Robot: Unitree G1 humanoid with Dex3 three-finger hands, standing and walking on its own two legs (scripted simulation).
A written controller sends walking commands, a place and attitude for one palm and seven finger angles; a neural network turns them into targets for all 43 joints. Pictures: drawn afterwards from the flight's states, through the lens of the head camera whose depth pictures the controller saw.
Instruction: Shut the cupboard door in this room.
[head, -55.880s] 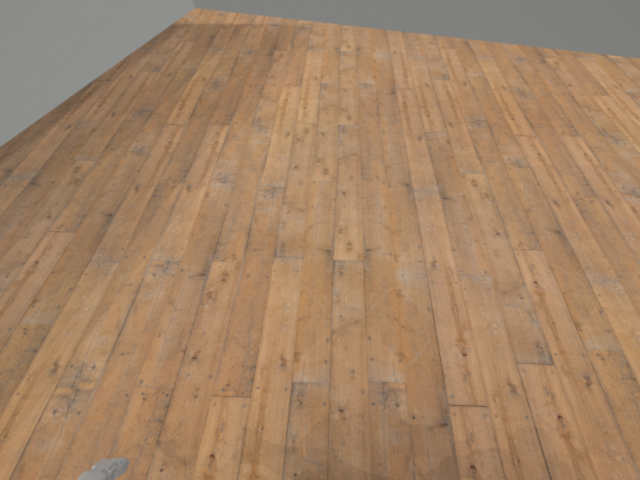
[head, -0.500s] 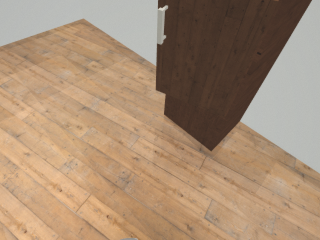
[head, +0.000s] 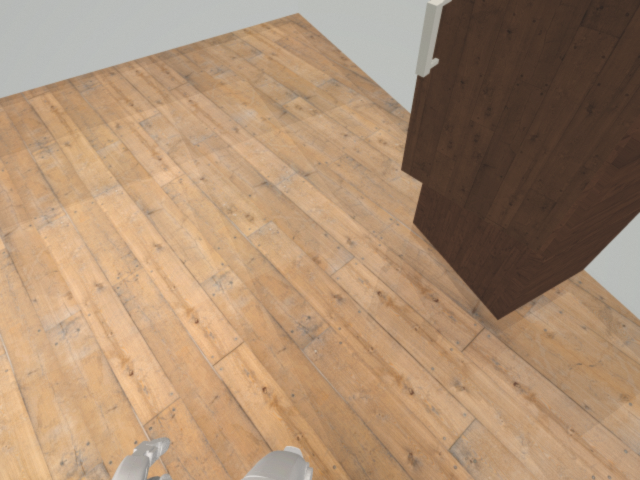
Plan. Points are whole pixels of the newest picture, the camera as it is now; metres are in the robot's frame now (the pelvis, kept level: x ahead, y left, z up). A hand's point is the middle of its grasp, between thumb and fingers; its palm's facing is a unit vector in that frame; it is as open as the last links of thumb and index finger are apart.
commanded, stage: walk to a spot facing it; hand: left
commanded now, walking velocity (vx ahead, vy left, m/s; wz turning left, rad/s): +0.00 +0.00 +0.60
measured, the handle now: (434, 36) +0.91 -0.21 +0.06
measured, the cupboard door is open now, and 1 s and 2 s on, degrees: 17 17 17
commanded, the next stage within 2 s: turn to face it in 0.96 s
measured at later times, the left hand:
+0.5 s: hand out of the picture -0.01 +0.24 -0.17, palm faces +0.36 -0.90 -0.26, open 7.4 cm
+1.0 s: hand out of the picture +0.01 +0.23 -0.19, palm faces +0.68 -0.71 -0.17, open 7.4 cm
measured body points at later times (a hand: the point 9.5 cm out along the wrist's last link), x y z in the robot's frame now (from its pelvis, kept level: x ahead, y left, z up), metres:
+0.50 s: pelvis +0.02 +0.02 +0.00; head +0.07 +0.04 +0.45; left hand -0.03 +0.29 -0.15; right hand +0.20 -0.18 -0.14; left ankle -0.02 +0.14 -0.73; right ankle +0.07 -0.11 -0.69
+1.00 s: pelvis +0.14 +0.11 -0.02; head +0.18 +0.16 +0.43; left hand -0.03 +0.27 -0.17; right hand +0.39 -0.01 -0.14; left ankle +0.15 +0.24 -0.74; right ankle +0.14 -0.08 -0.72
